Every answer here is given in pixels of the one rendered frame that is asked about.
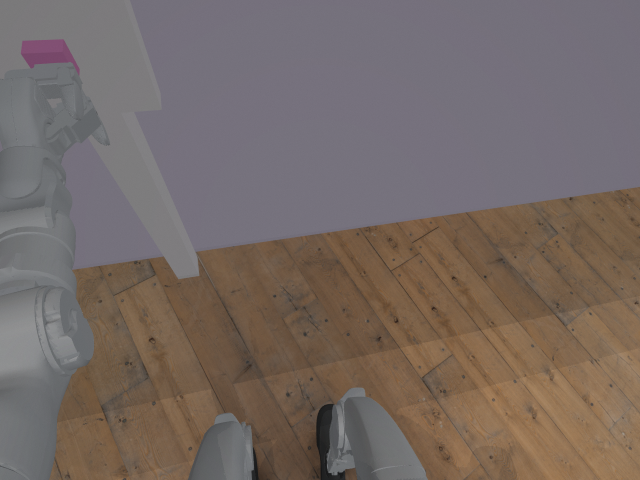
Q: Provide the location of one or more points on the robot left forearm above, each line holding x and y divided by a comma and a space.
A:
37, 236

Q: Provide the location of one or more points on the robot left upper arm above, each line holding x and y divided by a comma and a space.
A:
44, 338

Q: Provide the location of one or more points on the panel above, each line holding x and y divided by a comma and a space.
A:
105, 41

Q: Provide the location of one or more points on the robot left thigh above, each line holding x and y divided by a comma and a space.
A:
225, 453

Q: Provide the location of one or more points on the robot right foot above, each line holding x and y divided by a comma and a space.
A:
323, 442

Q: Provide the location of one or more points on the left robot hand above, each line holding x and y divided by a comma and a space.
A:
27, 119

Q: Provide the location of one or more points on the button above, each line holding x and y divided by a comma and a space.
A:
47, 51

